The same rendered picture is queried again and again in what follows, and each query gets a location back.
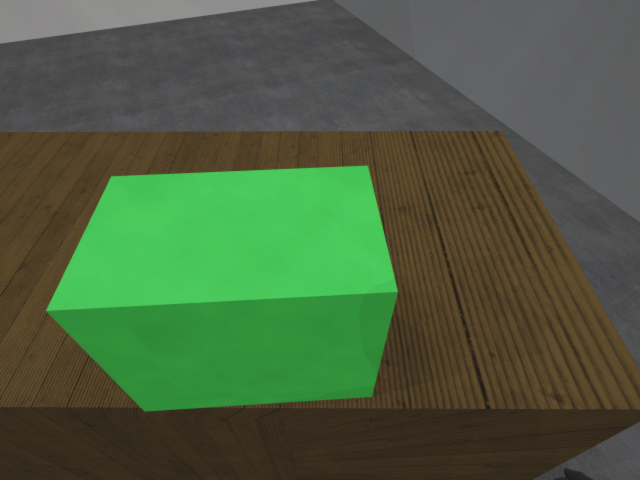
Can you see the carton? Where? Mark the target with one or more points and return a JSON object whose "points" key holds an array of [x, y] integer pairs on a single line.
{"points": [[213, 289]]}

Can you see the pedestal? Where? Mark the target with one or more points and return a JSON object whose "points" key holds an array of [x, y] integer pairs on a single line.
{"points": [[500, 362]]}

